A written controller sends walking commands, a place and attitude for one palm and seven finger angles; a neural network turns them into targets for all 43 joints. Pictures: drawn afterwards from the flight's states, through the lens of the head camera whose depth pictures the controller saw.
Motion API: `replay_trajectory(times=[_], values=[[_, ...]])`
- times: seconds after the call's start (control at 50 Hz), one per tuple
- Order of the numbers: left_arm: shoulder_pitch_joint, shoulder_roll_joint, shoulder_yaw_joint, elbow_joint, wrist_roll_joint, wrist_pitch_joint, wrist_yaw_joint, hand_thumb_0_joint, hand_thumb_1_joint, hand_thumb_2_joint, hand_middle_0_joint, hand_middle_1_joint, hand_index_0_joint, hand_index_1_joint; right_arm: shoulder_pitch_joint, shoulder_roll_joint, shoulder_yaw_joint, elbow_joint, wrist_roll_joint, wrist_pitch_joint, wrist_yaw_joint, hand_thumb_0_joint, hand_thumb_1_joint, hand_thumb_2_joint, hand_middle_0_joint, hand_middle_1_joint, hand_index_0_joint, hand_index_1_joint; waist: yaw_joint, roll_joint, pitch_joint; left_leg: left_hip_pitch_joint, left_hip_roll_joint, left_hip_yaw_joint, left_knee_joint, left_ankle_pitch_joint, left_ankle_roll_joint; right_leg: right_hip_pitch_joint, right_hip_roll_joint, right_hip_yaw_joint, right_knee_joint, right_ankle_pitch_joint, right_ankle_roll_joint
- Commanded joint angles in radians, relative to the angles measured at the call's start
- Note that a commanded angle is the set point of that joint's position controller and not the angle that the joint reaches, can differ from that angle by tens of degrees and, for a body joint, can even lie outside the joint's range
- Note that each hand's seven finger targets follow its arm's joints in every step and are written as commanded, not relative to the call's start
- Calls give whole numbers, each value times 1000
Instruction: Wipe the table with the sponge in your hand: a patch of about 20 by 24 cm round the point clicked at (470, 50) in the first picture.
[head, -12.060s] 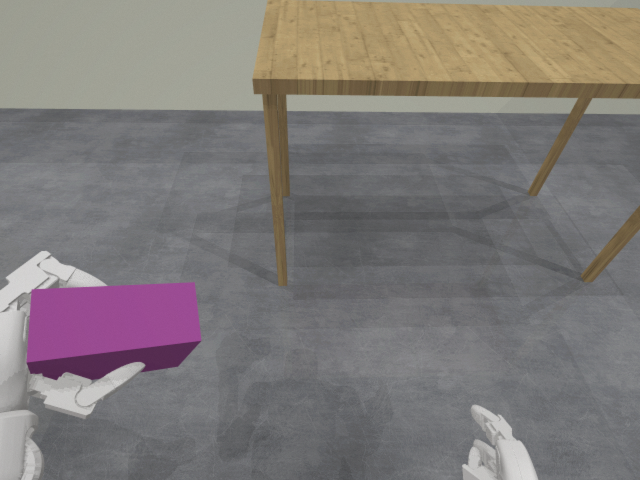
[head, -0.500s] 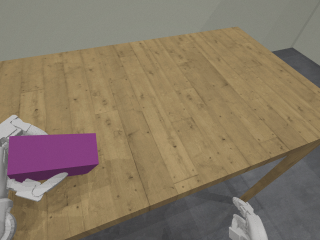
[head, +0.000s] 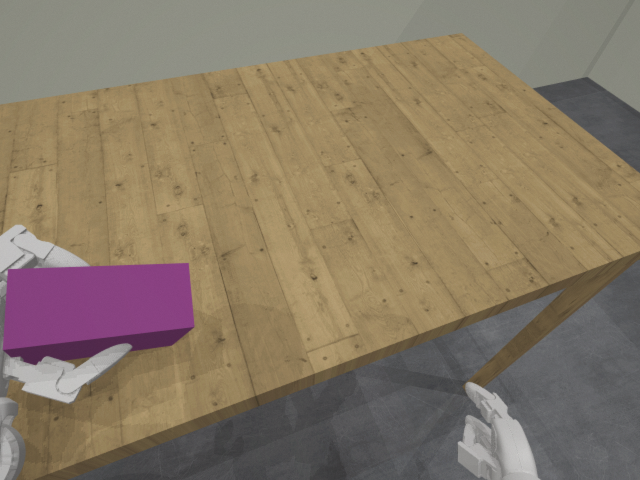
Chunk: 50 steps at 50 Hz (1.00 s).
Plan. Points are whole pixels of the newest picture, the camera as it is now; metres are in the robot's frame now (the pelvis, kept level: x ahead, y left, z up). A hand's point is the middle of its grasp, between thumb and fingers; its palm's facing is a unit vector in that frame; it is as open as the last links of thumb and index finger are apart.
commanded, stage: shuffle to correct the standing spot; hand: left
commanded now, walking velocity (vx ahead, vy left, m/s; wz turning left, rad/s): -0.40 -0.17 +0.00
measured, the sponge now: (132, 312) +0.24 +0.21 +0.14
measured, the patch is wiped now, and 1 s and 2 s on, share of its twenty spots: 0.00 0.00 0.00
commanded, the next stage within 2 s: come to a stop and stand still in 0.96 s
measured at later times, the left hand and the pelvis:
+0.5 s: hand (65, 353) +0.18 +0.23 +0.16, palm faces +0.34 -0.84 -0.42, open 10.0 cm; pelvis -0.03 -0.01 -0.01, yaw +0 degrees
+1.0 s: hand (94, 338) +0.20 +0.21 +0.17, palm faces +0.33 -0.83 -0.45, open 10.0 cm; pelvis -0.02 -0.03 -0.01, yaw +1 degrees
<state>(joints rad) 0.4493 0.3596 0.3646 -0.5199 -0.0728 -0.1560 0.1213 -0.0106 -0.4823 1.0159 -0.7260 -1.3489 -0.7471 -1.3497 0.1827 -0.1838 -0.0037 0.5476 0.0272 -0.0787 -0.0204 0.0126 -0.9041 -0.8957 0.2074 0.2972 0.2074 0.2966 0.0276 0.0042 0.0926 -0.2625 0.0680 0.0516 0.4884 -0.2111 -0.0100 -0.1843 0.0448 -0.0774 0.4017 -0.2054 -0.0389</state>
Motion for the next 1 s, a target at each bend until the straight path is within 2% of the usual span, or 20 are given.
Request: replay_trajectory(times=[0.0, 0.12, 0.14, 0.2, 0.24, 0.3, 0.32, 0.38, 0.44, 0.52, 0.58, 0.64, 0.68, 0.72, 0.78, 0.82, 0.86, 0.9, 0.94, 0.98], values=[[-39, 182, 97, -242, -10, -58, 3, 0, 100, 1300, -1200, -1600, -1200, -1600, -74, -128, -53, -165, -1, -58, -21, 0, -900, -900, 200, 300, 200, 300, -11, 52, -169, 59, 99, -101, -31, 168, 29, 13, -138, 129, -50, 239, 6], [27, 217, 154, -255, -16, -81, 7, 0, 100, 1300, -1200, -1600, -1200, -1600, -75, -117, -56, -151, -1, -58, -27, 0, -900, -900, 200, 300, 200, 300, -14, 30, -222, 79, 85, -81, 40, 243, 23, -5, -165, 149, -36, 342, 6], [39, 193, 133, -255, -22, -88, 2, 0, 100, 1300, -1200, -1600, -1200, -1600, -61, -116, -52, -153, -8, -50, -25, 0, -900, -900, 200, 300, 200, 300, -14, 26, -236, 67, 84, -73, 49, 215, 25, -2, -172, 139, -38, 313, 7], [23, 235, 183, -270, -13, -121, 7, 0, 100, 1300, -1200, -1600, -1200, -1600, -47, -119, -68, -140, -10, -63, -31, 0, -900, -900, 200, 300, 200, 300, -20, -39, -233, 57, 38, -48, 120, 103, 18, -48, -219, 168, -59, 360, 2], [80, 206, 162, -246, -21, -116, 8, 0, 100, 1300, -1200, -1600, -1200, -1600, -45, -109, -62, -131, -9, -57, -32, 0, -900, -900, 200, 300, 200, 300, -27, -43, -257, 83, 31, -46, 120, 29, 21, -83, -233, 180, -72, 242, -12], [62, 234, 186, -268, -24, -109, 14, 0, 100, 1300, -1200, -1600, -1200, -1600, -53, -114, -63, -136, -8, -65, -39, 0, -900, -900, 200, 300, 200, 300, -23, -59, -194, 66, 20, -45, 104, -124, 22, -171, -233, 201, -123, -36, -16], [86, 228, 179, -266, -26, -97, 21, 0, 100, 1300, -1200, -1600, -1200, -1600, -72, -116, -56, -130, -4, -67, -41, 0, -900, -900, 200, 300, 200, 300, -26, -11, -195, 103, 33, -68, 66, -126, 25, -202, -218, 206, -110, -86, -35], [38, 225, 161, -285, -22, -84, 18, 0, 100, 1300, -1200, -1600, -1200, -1600, -70, -131, -48, -149, -13, -65, -46, 0, -900, -900, 200, 300, 200, 300, -24, 82, -142, -43, 133, -168, -115, -230, 60, -119, -113, 129, -37, -180, 29], [23, 197, 130, -254, -4, -69, 16, 0, 100, 1300, -1200, -1600, -1200, -1600, -66, -136, -38, -156, -9, -61, -39, 0, -900, -900, 200, 300, 200, 300, -22, 205, -145, -193, 216, -276, -263, -372, 99, 34, -57, 89, 134, -152, 40], [13, 211, 132, -258, 12, -56, 7, 0, 100, 1300, -1200, -1600, -1200, -1600, -47, -136, -49, -157, -6, -65, -15, 0, -900, -900, 200, 300, 200, 300, -22, 164, -142, -137, 178, -203, -174, -288, 80, 50, -59, 69, 47, -96, 25], [-13, 182, 105, -235, 11, -50, 2, 0, 100, 1300, -1200, -1600, -1200, -1600, -36, -141, -54, -154, -9, -60, -7, 0, -900, -900, 200, 300, 200, 300, -23, 105, -101, -208, 131, -157, -115, -368, 59, 48, -73, 89, 2, -154, 5], [-15, 182, 98, -254, -10, -39, 9, 0, 100, 1300, -1200, -1600, -1200, -1600, -3, -126, -52, -131, -7, -60, -8, 0, -900, -900, 200, 300, 200, 300, -36, -79, -142, -22, 13, -42, 186, -214, 24, -148, -207, 232, -146, -210, -73], [-33, 186, 96, -264, -21, -31, 23, 0, 100, 1300, -1200, -1600, -1200, -1600, -12, -117, -47, -116, -11, -67, -11, 0, -900, -900, 200, 300, 200, 300, -43, -110, -162, 6, -8, -38, 281, -129, 15, -163, -285, 280, -147, -130, -125], [-19, 205, 111, -265, -24, -30, 33, 0, 100, 1300, -1200, -1600, -1200, -1600, -44, -110, -38, -112, -4, -71, -16, 0, -900, -900, 200, 300, 200, 300, -41, -50, -148, 31, 7, -66, 159, -90, 19, -144, -267, 252, -90, -46, -122], [-32, 204, 118, -301, -25, -46, 28, 0, 100, 1300, -1200, -1600, -1200, -1600, -54, -142, -52, -124, -9, -72, -27, 0, -900, -900, 200, 300, 200, 300, -21, 57, -154, 71, 108, -163, -60, 148, 47, -74, -138, 132, 41, 93, -29], [6, 230, 148, -305, -10, -47, 23, 0, 100, 1300, -1200, -1600, -1200, -1600, -76, -124, -40, -134, -16, -63, -26, 0, -900, -900, 200, 300, 200, 300, -23, 231, -160, 36, 189, -248, -111, 299, 78, -28, -86, 79, 120, 106, 28], [-15, 226, 142, -312, -2, -58, 10, 0, 100, 1300, -1200, -1600, -1200, -1600, -56, -117, -43, -135, -27, -61, -17, 0, -900, -900, 200, 300, 200, 300, -16, 195, -160, 21, 218, -251, -80, 449, 80, 16, -90, 70, 77, 46, 30], [17, 214, 146, -307, -2, -65, 1, 0, 100, 1300, -1200, -1600, -1200, -1600, -35, -124, -58, -143, -18, -62, -7, 0, -900, -900, 200, 300, 200, 300, -16, 154, -197, 36, 190, -206, -12, 491, 58, 66, -101, 71, 19, 181, 11], [69, 193, 141, -281, -14, -65, 0, 0, 100, 1300, -1200, -1600, -1200, -1600, -34, -119, -50, -145, -11, -55, -3, 0, -900, -900, 200, 300, 200, 300, -19, 109, -231, 27, 153, -166, 16, 440, 41, 110, -120, 76, -1, 302, 8], [55, 229, 174, -299, -19, -77, 7, 0, 100, 1300, -1200, -1600, -1200, -1600, -37, -122, -60, -143, -9, -58, -9, 0, -900, -900, 200, 300, 200, 300, -21, 40, -247, 4, 113, -113, 79, 311, 26, 99, -175, 113, 7, 420, 7]])
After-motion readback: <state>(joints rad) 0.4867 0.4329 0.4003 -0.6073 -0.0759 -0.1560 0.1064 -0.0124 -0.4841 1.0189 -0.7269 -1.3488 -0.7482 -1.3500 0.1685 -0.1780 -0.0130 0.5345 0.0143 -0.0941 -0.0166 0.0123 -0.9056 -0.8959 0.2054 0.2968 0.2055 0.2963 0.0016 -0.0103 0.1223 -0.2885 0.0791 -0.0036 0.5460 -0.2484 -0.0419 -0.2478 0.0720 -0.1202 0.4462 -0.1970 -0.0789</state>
